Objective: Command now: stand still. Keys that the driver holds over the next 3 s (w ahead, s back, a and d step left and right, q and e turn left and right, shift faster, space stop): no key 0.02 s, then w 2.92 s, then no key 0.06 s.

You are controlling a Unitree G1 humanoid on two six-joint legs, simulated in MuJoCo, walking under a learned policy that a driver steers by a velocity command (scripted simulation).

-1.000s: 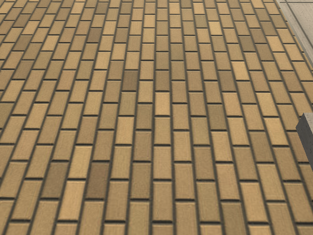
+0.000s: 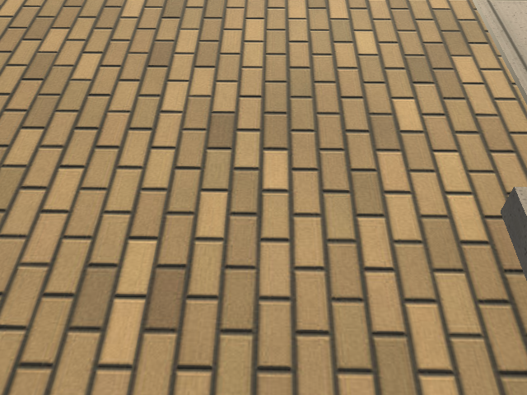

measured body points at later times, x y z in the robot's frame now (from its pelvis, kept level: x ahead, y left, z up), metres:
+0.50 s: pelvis +0.11 +0.05 +0.01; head +0.12 +0.07 +0.46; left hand +0.23 +0.31 -0.13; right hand +0.02 -0.18 -0.13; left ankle +0.02 +0.13 -0.74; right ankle +0.16 -0.10 -0.66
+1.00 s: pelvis +0.40 +0.00 +0.01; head +0.42 +0.00 +0.45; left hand +0.41 +0.26 -0.14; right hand +0.53 -0.26 -0.12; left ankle +0.46 +0.17 -0.66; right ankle +0.41 -0.08 -0.74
